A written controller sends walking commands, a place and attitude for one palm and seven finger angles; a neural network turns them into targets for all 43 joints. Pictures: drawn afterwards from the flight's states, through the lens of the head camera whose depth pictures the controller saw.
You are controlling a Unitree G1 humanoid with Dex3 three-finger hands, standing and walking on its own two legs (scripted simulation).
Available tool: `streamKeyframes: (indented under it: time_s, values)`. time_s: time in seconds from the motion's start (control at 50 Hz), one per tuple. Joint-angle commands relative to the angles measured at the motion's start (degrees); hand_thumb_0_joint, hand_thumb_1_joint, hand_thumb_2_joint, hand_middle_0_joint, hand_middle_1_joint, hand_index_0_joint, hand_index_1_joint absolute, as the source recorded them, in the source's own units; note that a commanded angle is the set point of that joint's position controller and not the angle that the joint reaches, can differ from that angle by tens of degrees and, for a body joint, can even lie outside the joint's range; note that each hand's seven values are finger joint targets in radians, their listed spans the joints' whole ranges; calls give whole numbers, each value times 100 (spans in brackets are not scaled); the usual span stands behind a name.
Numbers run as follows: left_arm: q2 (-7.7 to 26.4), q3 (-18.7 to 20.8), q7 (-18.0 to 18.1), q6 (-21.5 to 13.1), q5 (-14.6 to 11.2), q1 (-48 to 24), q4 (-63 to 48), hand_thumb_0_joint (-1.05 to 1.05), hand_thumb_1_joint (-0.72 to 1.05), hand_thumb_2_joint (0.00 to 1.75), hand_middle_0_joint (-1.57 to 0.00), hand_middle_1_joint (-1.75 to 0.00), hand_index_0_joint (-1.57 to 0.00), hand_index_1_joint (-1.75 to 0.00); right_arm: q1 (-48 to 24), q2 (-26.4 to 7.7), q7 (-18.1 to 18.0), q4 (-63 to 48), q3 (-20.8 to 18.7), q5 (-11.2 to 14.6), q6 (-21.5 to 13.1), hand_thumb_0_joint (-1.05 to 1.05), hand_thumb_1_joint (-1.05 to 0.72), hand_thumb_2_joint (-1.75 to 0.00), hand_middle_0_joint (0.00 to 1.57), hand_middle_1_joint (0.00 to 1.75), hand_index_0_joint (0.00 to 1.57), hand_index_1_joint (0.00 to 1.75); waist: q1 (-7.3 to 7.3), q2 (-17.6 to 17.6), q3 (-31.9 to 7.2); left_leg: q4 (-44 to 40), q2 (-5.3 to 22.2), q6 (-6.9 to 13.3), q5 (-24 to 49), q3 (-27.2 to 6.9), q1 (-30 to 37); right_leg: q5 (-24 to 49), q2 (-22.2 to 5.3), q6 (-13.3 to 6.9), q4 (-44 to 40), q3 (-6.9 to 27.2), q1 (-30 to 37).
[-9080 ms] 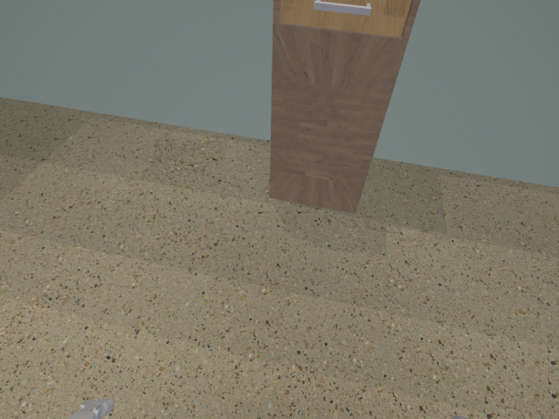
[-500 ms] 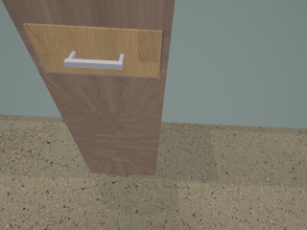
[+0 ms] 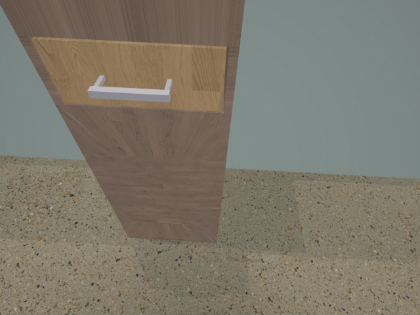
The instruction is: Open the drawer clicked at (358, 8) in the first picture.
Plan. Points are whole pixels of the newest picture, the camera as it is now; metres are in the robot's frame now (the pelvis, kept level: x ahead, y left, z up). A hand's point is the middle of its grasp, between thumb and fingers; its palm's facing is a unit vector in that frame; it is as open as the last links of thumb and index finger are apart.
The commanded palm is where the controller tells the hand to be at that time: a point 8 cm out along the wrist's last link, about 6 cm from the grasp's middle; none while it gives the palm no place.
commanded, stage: come to a stop and stand still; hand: left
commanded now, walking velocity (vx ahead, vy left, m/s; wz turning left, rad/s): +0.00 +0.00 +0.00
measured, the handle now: (132, 88) +0.51 +0.21 +0.15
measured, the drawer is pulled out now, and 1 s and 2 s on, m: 0.00 0.00 0.00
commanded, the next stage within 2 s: look again from close up in 0.52 s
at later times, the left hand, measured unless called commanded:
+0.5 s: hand out of the picture -0.03 +0.22 -0.16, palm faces +0.02 -0.98 -0.22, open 7.4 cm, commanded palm none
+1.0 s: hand out of the picture -0.02 +0.18 -0.17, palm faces +0.01 -0.99 -0.16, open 7.3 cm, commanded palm none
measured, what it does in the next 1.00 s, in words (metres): stands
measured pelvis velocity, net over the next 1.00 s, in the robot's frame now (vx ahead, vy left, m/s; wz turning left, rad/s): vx -0.01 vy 0.02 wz -0.01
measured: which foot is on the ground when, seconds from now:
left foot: down 0.00-1.00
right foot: down 0.00-1.00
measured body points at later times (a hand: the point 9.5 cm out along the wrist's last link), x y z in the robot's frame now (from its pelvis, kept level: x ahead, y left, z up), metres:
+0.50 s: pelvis -0.03 +0.04 +0.01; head -0.04 +0.03 +0.46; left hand -0.03 +0.27 -0.14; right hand +0.00 -0.19 -0.15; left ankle +0.01 +0.12 -0.73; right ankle +0.02 -0.09 -0.73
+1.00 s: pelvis -0.01 +0.02 +0.01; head -0.02 +0.02 +0.46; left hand -0.02 +0.23 -0.15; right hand -0.04 -0.19 -0.15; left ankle +0.01 +0.12 -0.73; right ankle +0.02 -0.09 -0.73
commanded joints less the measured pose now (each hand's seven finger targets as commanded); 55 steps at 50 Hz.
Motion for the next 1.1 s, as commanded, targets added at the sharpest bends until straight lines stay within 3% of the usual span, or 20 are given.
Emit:
streamKeyframes:
  time_s: [0.0,0.02,0.04,0.08,0.1,0.12,0.14,0.16,0.18,0.22,0.32,0.4,0.48,0.76,0.9,1.08]
  values:
    - [989,7,182,-388,74,1082,-12,0,90,90,-20,-30,-20,-30,-324,-654,87,-903,-75,107,-122,0,-90,-90,20,30,20,30,36,-229,-656,656,246,-82,412,-21,-437,4333,-1373,-275,-987,1689,908]
    - [1032,54,162,-438,59,815,-205,0,90,90,-20,-30,-20,-30,205,-359,78,-829,-61,68,-58,0,-90,-90,20,30,20,30,-128,-468,-1120,584,119,-38,-802,-270,-447,4272,-1686,-569,-866,1769,1173]
    - [989,59,165,-444,93,619,-333,0,90,90,-20,-30,-20,-30,319,-388,83,-789,-70,69,-27,0,-90,-90,20,30,20,30,-158,-697,-1226,423,109,-6,-803,-292,-441,3916,-1540,-686,-870,1531,1243]
    - [952,10,136,-380,76,300,-489,0,90,90,-20,-30,-20,-30,413,-408,107,-724,-70,73,-28,0,-90,-90,20,30,20,30,-314,-324,-935,-286,11,-15,-1,-196,221,1977,-1116,-494,-987,1168,480]
    - [875,10,116,-333,66,199,-524,0,90,90,-20,-30,-20,-30,493,-463,118,-699,-65,52,-58,0,-90,-90,20,30,20,30,-346,13,-682,-514,136,30,314,-287,414,1097,-831,-317,-919,918,97]
    - [744,-24,93,-285,50,227,-531,0,90,90,-20,-30,-20,-30,418,-602,123,-730,-72,24,-86,0,-90,-90,20,30,20,30,-276,406,-344,-648,408,138,671,-588,256,426,-548,-143,-860,714,-193]
    - [649,-51,78,-234,51,315,-524,0,90,90,-20,-30,-20,-30,266,-702,117,-795,-69,-2,-79,0,-90,-90,20,30,20,30,-182,726,15,-957,647,236,372,-853,-163,-146,-353,-58,-912,574,-257]
    - [595,-77,60,-195,72,413,-500,0,90,90,-20,-30,-20,-30,140,-775,112,-857,-63,-10,-67,0,-90,-90,20,30,20,30,-126,833,364,-1341,723,283,-366,-1069,-647,-297,-248,-4,-887,470,-148]
    - [552,-99,36,-184,90,556,-469,0,90,90,-20,-30,-20,-30,48,-834,111,-906,-67,-17,-63,0,-90,-90,20,30,20,30,-64,811,518,-1590,721,303,-954,-1151,-980,-182,-216,19,-847,406,12]
    - [522,-127,6,-178,111,723,-416,0,90,90,-20,-30,-20,-30,66,-898,114,-942,-64,-26,-64,0,-90,-90,20,30,20,30,-20,642,620,-1823,697,309,-1462,-1185,-1262,-37,-169,30,-788,364,185]
    - [481,-129,-29,-184,113,916,-397,0,90,90,-20,-30,-20,-30,154,-961,103,-922,-66,-30,-93,0,-90,-90,20,30,20,30,8,479,259,-1988,693,338,-1623,-1195,-1080,55,-187,82,-826,322,338]
    - [496,-125,-40,-240,97,924,-369,0,90,90,-20,-30,-20,-30,292,-914,108,-815,-43,-31,-122,0,-90,-90,20,30,20,30,-35,214,-62,-1844,599,332,-1237,-1121,-707,-7,-287,60,-1051,474,310]
    - [506,-142,-44,-288,75,932,-280,0,90,90,-20,-30,-20,-30,433,-835,109,-631,2,-17,-138,0,-90,-90,20,30,20,30,-87,81,-18,-1644,500,284,-932,-953,-562,-201,-408,31,-1302,672,142]
    - [365,-191,-5,-371,18,1009,84,0,90,90,-20,-30,-20,-30,828,-491,73,-10,109,18,-212,0,-90,-90,20,30,20,30,-96,145,11,-1415,422,189,-14,-706,-319,139,-512,-21,-1460,746,242]
    - [290,-191,10,-350,20,1010,163,0,90,90,-20,-30,-20,-30,874,-393,50,140,110,16,-190,0,-90,-90,20,30,20,30,-85,288,168,-1498,462,164,-193,-711,-410,90,-449,-35,-1492,740,237]
    - [244,-180,13,-385,11,996,178,0,90,90,-20,-30,-20,-30,886,-329,40,190,116,22,-205,0,-90,-90,20,30,20,30,-101,88,38,-1337,421,143,260,-604,-222,303,-473,-43,-1534,776,305]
